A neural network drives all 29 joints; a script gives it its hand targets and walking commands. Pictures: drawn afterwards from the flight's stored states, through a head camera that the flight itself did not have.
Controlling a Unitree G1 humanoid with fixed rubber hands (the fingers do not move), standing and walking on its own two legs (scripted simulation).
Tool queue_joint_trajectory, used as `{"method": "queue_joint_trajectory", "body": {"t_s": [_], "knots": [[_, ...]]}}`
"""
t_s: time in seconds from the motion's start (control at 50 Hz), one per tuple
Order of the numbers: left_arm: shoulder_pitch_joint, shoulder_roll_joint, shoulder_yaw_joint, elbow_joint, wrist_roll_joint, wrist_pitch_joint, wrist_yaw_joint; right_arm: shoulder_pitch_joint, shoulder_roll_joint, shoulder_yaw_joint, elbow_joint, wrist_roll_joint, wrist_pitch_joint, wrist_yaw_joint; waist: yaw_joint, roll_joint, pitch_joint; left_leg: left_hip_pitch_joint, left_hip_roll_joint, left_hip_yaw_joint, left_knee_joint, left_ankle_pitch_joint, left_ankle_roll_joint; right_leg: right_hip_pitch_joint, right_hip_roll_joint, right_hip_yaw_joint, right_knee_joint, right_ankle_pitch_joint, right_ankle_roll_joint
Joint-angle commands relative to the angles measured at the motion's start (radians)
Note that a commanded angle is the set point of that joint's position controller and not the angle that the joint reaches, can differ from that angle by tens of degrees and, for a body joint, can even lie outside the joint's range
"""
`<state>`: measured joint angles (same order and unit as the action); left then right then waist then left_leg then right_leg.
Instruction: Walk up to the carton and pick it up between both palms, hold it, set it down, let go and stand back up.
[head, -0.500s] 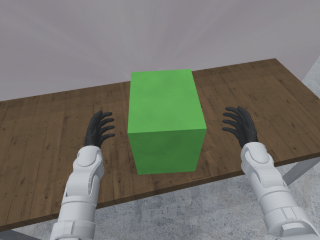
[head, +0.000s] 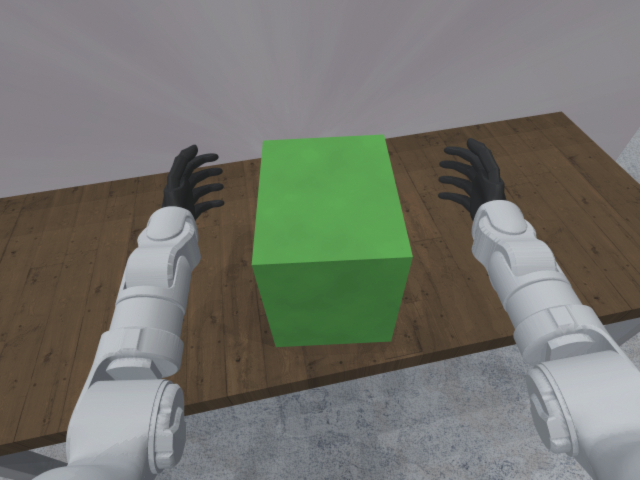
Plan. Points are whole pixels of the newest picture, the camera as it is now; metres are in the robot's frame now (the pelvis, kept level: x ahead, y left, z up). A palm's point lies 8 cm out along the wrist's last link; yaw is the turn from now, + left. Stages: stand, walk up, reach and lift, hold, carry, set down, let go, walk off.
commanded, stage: reach and lift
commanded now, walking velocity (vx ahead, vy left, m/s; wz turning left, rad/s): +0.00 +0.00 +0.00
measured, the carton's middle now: (328, 243) +0.47 +0.03 -0.02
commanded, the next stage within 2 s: none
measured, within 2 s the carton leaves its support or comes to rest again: neither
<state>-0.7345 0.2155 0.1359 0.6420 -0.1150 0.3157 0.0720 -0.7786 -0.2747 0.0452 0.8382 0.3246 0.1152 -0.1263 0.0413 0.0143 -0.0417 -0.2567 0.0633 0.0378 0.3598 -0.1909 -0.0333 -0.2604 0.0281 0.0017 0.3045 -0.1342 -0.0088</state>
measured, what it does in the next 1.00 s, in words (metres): stands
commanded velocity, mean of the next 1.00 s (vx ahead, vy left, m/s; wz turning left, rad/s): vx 0.00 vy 0.00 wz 0.00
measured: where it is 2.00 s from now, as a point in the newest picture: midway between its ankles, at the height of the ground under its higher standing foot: outside the picture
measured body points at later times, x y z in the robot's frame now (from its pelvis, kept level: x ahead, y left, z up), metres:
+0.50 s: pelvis +0.00 +0.00 -0.01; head +0.04 +0.01 +0.44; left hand +0.45 +0.21 +0.13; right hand +0.47 -0.16 +0.13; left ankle -0.01 +0.14 -0.75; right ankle +0.01 -0.11 -0.75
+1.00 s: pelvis -0.02 +0.00 -0.03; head +0.06 +0.01 +0.41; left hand +0.44 +0.19 +0.03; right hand +0.45 -0.16 +0.04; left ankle -0.01 +0.14 -0.75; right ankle +0.01 -0.11 -0.75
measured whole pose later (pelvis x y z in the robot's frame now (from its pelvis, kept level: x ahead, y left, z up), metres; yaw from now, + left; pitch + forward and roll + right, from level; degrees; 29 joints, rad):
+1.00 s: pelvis -0.02 +0.00 -0.03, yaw +1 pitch +23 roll -1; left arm -1.06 0.19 -0.02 1.54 -0.25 -0.37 0.08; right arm -1.01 -0.23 0.05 1.40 0.30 -0.25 -0.06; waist 0.02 0.01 -0.25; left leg -0.79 0.05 0.00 0.62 -0.24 -0.03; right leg -0.78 0.01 -0.03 0.57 -0.19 -0.01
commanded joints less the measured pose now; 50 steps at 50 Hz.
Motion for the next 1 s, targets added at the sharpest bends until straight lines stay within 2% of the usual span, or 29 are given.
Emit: {"method": "queue_joint_trajectory", "body": {"t_s": [0.0, 0.28, 0.36, 0.44, 0.5, 0.58, 0.66, 0.74, 0.84, 0.98], "knots": [[-0.454, 0.141, 0.006, -0.081, -0.015, -0.057, 0.004, -0.49, -0.149, -0.034, -0.104, 0.008, -0.034, 0.001, -0.005, -0.019, -0.553, 0.189, -0.076, 0.023, 0.041, 0.391, -0.005, 0.191, 0.035, -0.018, 0.027, 0.359, 0.046], [-0.72, 0.171, -0.081, 0.239, -0.082, -0.14, 0.035, -0.73, -0.193, -0.018, 0.167, 0.043, -0.026, 0.028, -0.008, 0.011, -0.623, 0.161, -0.055, 0.0, 0.082, 0.372, -0.029, 0.046, 0.033, -0.04, 0.032, 0.275, 0.023], [-0.705, 0.152, -0.084, 0.36, -0.069, -0.204, 0.026, -0.713, -0.165, -0.003, 0.262, 0.036, -0.052, 0.038, -0.004, 0.006, -0.621, 0.127, -0.053, -0.006, 0.1, 0.394, -0.031, 0.037, 0.03, -0.041, 0.049, 0.289, 0.021], [-0.637, 0.126, -0.065, 0.471, -0.03, -0.317, 0.004, -0.643, -0.122, 0.015, 0.336, 0.018, -0.126, 0.05, 0.003, -0.008, -0.609, 0.064, -0.056, -0.003, 0.115, 0.429, -0.033, 0.063, 0.024, -0.037, 0.074, 0.336, 0.025], [-0.634, 0.128, -0.046, 0.5, -0.013, -0.419, -0.004, -0.629, -0.103, 0.013, 0.318, 0.0, -0.204, 0.056, 0.008, -0.018, -0.647, 0.002, -0.06, 0.007, 0.121, 0.434, -0.036, 0.092, 0.017, -0.033, 0.098, 0.374, 0.03], [-0.693, 0.137, -0.053, 0.504, -0.036, -0.532, 0.005, -0.66, -0.1, -0.017, 0.267, -0.026, -0.285, 0.055, -0.007, -0.012, -0.738, -0.068, -0.062, 0.017, 0.133, 0.39, -0.041, 0.079, 0.007, -0.03, 0.132, 0.372, 0.03], [-0.756, 0.128, -0.1, 0.518, -0.093, -0.604, 0.023, -0.689, -0.11, -0.052, 0.246, -0.05, -0.327, 0.048, -0.038, 0.016, -0.857, -0.084, -0.055, 0.019, 0.169, 0.352, -0.053, -0.007, 0.002, -0.038, 0.165, 0.327, 0.019], [-0.748, 0.106, -0.143, 0.611, -0.131, -0.65, 0.024, -0.674, -0.106, -0.061, 0.308, -0.066, -0.348, 0.046, -0.054, 0.029, -0.899, -0.1, -0.048, 0.014, 0.211, 0.324, -0.06, -0.104, 0.001, -0.049, 0.193, 0.257, 0.008], [-0.705, 0.098, -0.153, 0.769, -0.139, -0.695, 0.011, -0.652, -0.087, -0.031, 0.411, -0.051, -0.382, 0.055, -0.037, 0.001, -0.837, -0.193, -0.045, 0.012, 0.236, 0.287, -0.052, -0.155, -0.005, -0.046, 0.226, 0.193, 0.008], [-0.731, 0.105, -0.152, 0.771, -0.14, -0.735, 0.018, -0.68, -0.076, 0.008, 0.405, -0.015, -0.422, 0.069, -0.01, -0.009, -0.859, -0.259, -0.048, 0.018, 0.262, 0.298, -0.049, -0.161, -0.006, -0.038, 0.272, 0.194, 0.011]]}}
